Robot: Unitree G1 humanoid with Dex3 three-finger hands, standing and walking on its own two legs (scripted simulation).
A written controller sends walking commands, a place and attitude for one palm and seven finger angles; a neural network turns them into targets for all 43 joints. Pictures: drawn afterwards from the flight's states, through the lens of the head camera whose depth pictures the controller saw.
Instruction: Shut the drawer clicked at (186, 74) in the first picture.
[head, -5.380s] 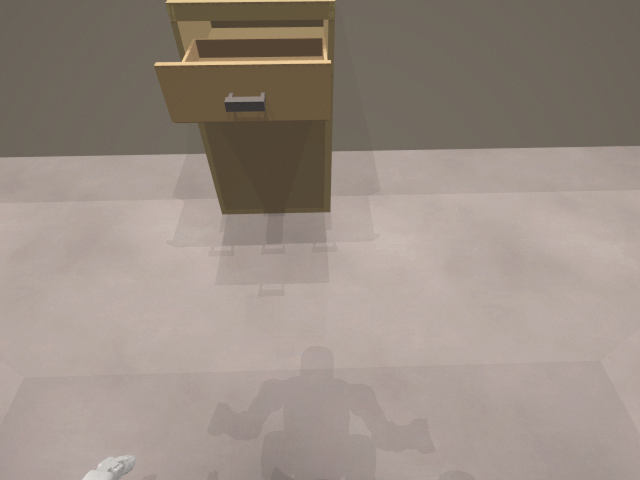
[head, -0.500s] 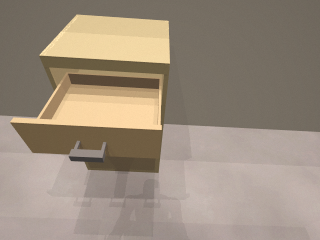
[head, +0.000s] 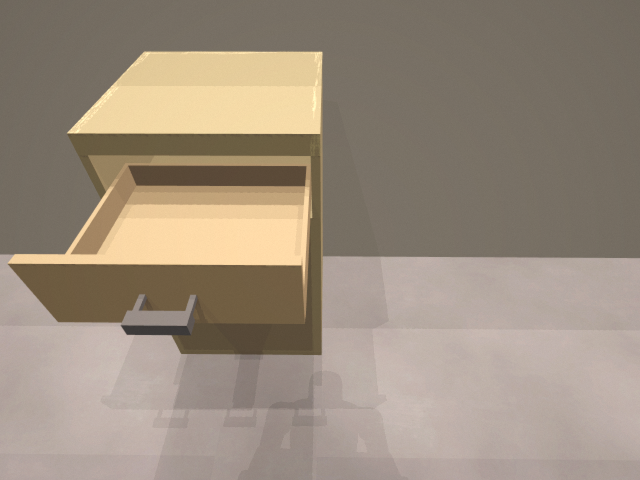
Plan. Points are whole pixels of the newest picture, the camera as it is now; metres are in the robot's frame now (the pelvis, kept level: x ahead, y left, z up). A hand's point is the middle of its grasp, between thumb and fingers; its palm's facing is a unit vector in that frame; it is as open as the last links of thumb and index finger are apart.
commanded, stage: look again from close up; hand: left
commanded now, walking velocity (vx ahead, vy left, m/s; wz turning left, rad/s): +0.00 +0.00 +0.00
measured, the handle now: (163, 311) +0.38 +0.28 -0.04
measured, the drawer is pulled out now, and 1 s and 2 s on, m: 0.29 0.29 0.29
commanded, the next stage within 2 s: shuffle to correct the standing spot in 0.06 s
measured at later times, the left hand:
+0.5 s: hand out of the picture -0.02 +0.19 -0.18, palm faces +0.11 -0.98 -0.15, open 7.4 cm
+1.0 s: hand out of the picture +0.10 +0.24 -0.18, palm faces +0.08 -0.98 -0.17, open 7.3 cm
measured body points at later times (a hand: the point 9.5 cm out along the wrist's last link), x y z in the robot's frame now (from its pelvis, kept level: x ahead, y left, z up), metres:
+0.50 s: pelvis +0.02 +0.03 +0.00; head +0.01 +0.04 +0.45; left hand -0.03 +0.24 -0.17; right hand -0.03 -0.19 -0.16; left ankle +0.01 +0.12 -0.74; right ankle +0.00 -0.08 -0.74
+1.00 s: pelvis +0.09 +0.08 -0.01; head +0.10 +0.08 +0.44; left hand +0.09 +0.30 -0.17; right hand +0.10 -0.14 -0.17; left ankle +0.14 +0.20 -0.74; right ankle +0.08 -0.05 -0.74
